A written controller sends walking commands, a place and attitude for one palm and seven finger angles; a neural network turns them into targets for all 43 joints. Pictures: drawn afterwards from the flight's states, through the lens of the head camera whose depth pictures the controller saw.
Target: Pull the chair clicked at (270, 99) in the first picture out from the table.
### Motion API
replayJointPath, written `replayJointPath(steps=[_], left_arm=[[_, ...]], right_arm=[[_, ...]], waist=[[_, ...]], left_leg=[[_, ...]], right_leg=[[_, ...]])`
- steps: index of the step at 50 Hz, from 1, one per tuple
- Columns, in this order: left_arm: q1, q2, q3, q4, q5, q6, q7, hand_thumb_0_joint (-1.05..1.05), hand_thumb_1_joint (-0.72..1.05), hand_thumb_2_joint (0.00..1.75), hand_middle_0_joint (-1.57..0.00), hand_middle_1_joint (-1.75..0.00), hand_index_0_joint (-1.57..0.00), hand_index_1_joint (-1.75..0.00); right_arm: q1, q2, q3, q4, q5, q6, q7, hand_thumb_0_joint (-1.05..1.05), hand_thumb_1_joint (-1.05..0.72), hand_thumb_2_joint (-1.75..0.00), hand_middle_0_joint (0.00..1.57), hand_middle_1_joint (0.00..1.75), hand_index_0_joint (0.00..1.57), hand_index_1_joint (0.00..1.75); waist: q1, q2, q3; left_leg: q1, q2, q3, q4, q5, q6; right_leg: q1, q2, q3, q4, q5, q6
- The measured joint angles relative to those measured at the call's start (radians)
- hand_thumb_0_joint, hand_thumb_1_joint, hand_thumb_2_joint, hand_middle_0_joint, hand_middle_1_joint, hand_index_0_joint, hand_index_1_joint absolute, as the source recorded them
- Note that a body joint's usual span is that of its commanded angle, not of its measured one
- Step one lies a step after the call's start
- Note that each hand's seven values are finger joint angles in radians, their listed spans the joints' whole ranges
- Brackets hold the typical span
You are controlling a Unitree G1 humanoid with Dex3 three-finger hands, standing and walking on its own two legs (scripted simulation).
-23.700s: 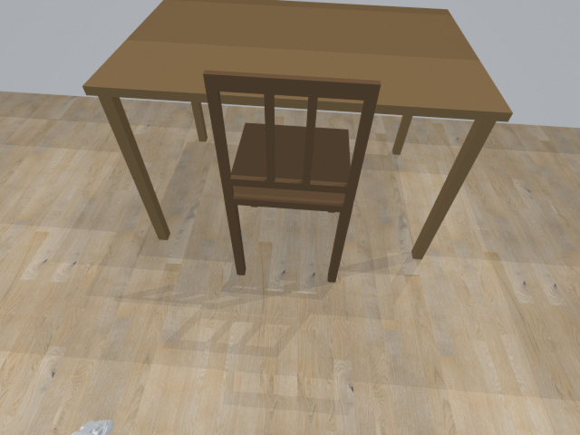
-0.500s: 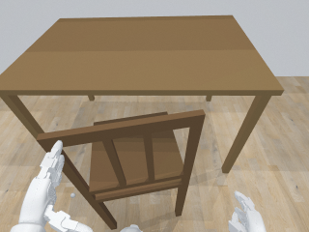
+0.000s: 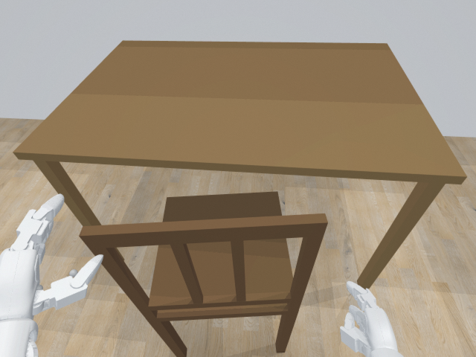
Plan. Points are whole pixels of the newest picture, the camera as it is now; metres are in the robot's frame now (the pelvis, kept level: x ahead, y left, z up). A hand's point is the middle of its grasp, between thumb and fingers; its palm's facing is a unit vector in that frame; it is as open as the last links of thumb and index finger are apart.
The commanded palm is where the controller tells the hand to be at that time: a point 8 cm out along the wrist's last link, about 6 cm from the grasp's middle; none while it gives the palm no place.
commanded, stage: draw the hand back to the body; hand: left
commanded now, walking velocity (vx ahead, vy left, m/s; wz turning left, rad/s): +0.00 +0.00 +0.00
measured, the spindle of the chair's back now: (189, 274) +0.29 +0.16 -0.10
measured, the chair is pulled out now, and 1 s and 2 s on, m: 0.16 0.16 0.16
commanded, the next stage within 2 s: step back with the hand held close in 0.50 s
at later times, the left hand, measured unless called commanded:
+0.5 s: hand (81, 246) +0.20 +0.24 +0.15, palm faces +0.40 -0.80 -0.44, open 7.4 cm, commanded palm +0.15 +0.28 +0.17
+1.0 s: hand (55, 268) +0.17 +0.26 +0.15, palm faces +0.32 -0.78 -0.54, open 7.4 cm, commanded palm +0.11 +0.30 +0.18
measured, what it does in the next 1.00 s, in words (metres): stands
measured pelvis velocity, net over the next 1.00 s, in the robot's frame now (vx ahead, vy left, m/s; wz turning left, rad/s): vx -0.03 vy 0.01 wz -0.01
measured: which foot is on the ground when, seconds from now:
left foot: down 0.00-1.00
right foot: down 0.00-1.00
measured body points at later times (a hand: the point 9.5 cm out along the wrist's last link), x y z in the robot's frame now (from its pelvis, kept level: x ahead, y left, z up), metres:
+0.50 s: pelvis +0.01 -0.02 +0.00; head +0.00 -0.05 +0.45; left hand +0.17 +0.28 +0.18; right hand +0.19 -0.26 -0.09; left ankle +0.03 +0.11 -0.74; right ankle -0.08 -0.11 -0.74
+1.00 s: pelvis -0.03 +0.01 +0.00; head +0.00 -0.03 +0.45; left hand +0.15 +0.30 +0.18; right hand +0.16 -0.23 -0.10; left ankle +0.03 +0.11 -0.74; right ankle -0.08 -0.11 -0.74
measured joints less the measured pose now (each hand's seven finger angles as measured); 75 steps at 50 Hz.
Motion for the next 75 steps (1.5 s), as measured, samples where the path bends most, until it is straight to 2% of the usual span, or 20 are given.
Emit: replayJointPath(steps=[4,8,13,18,33,37,40,47,54,67,75], left_arm=[[-0.058,-0.004,0.067,-0.012,-0.005,-0.024,-0.005,0.00,0.52,0.72,-0.15,-0.22,-0.22,-0.25],[-0.091,0.004,0.103,0.003,-0.014,-0.026,-0.022,0.00,0.66,0.79,-0.17,-0.25,-0.21,-0.26],[-0.082,0.002,0.104,0.020,-0.020,-0.021,-0.041,0.01,0.79,0.85,-0.19,-0.28,-0.21,-0.28],[-0.052,0.000,0.085,0.010,-0.022,-0.019,-0.050,0.01,0.85,0.88,-0.20,-0.29,-0.21,-0.29],[-0.053,0.006,0.099,0.029,-0.027,-0.061,-0.049,0.01,0.89,0.90,-0.21,-0.30,-0.21,-0.30],[-0.055,0.031,0.128,0.019,-0.032,-0.100,-0.050,0.01,0.89,0.90,-0.21,-0.30,-0.21,-0.30],[-0.025,0.038,0.133,-0.007,-0.031,-0.105,-0.049,0.01,0.89,0.90,-0.21,-0.30,-0.21,-0.30],[0.035,0.055,0.118,-0.029,-0.033,-0.096,-0.045,0.01,0.89,0.90,-0.21,-0.30,-0.22,-0.30],[0.034,0.068,0.134,-0.045,-0.034,-0.101,-0.027,0.01,0.89,0.90,-0.21,-0.30,-0.22,-0.30],[0.047,0.071,0.139,-0.073,-0.030,-0.119,-0.004,0.01,0.89,0.90,-0.21,-0.30,-0.22,-0.30],[0.049,0.074,0.146,-0.088,-0.022,-0.133,0.007,0.01,0.89,0.90,-0.21,-0.30,-0.22,-0.30]], right_arm=[[-0.014,0.008,-0.005,0.004,-0.002,0.028,0.022,0.02,-0.91,-0.90,0.20,0.30,0.21,0.30],[-0.015,0.009,-0.013,0.000,0.000,0.061,0.033,0.02,-0.91,-0.90,0.20,0.30,0.21,0.30],[-0.002,-0.006,-0.029,-0.004,0.005,0.094,0.040,0.02,-0.91,-0.90,0.20,0.30,0.21,0.30],[0.019,-0.025,-0.047,0.002,0.007,0.102,0.032,0.02,-0.91,-0.90,0.20,0.30,0.20,0.30],[0.025,-0.027,-0.061,0.021,0.014,0.095,0.015,0.02,-0.91,-0.90,0.20,0.30,0.20,0.30],[0.003,-0.030,-0.054,-0.012,0.014,0.125,0.009,0.02,-0.91,-0.90,0.20,0.30,0.20,0.30],[-0.010,-0.032,-0.061,-0.041,0.016,0.147,0.005,0.02,-0.91,-0.90,0.20,0.30,0.20,0.30],[-0.019,-0.034,-0.074,-0.061,0.023,0.169,-0.006,0.02,-0.91,-0.90,0.20,0.30,0.20,0.30],[-0.004,-0.029,-0.071,-0.058,0.025,0.158,-0.010,0.02,-0.91,-0.90,0.20,0.30,0.20,0.30],[0.019,-0.026,-0.064,-0.050,0.022,0.127,-0.009,0.02,-0.91,-0.90,0.20,0.30,0.20,0.30],[0.025,-0.029,-0.065,-0.049,0.016,0.112,-0.009,0.02,-0.91,-0.90,0.20,0.30,0.20,0.30]], waist=[[-0.002,0.004,-0.009],[-0.009,0.007,-0.013],[-0.021,0.007,-0.013],[-0.027,0.005,-0.009],[-0.034,0.018,-0.004],[-0.055,0.029,-0.003],[-0.065,0.034,0.001],[-0.070,0.047,0.005],[-0.067,0.049,0.009],[-0.085,0.035,0.000],[-0.085,0.021,0.001]], left_leg=[[0.024,-0.001,0.006,-0.027,0.005,-0.001],[0.041,0.005,0.012,-0.043,0.006,-0.006],[0.051,0.014,0.016,-0.054,0.009,-0.011],[0.053,0.023,0.015,-0.053,0.008,-0.017],[0.039,0.038,0.001,-0.042,0.016,-0.026],[-0.026,0.041,-0.016,-0.002,0.013,-0.024],[-0.059,0.035,-0.011,0.002,0.023,-0.019],[-0.112,0.021,0.004,0.010,0.042,0.000],[-0.152,0.019,0.010,0.021,0.062,0.011],[-0.201,0.029,0.010,0.031,0.097,0.023],[-0.220,0.032,0.006,0.032,0.112,0.027]], right_leg=[[0.022,-0.002,0.006,-0.027,0.008,0.000],[0.039,0.003,0.013,-0.050,0.016,-0.004],[0.048,0.011,0.019,-0.067,0.024,-0.010],[0.053,0.020,0.020,-0.074,0.028,-0.016],[0.047,0.038,0.009,-0.072,0.037,-0.026],[-0.007,0.044,-0.007,-0.045,0.036,-0.020],[-0.053,0.036,-0.005,-0.014,0.031,-0.013],[-0.129,0.018,0.006,0.039,0.029,0.004],[-0.178,0.015,0.011,0.067,0.042,0.014],[-0.227,0.024,0.011,0.073,0.082,0.023],[-0.244,0.028,0.008,0.069,0.100,0.026]])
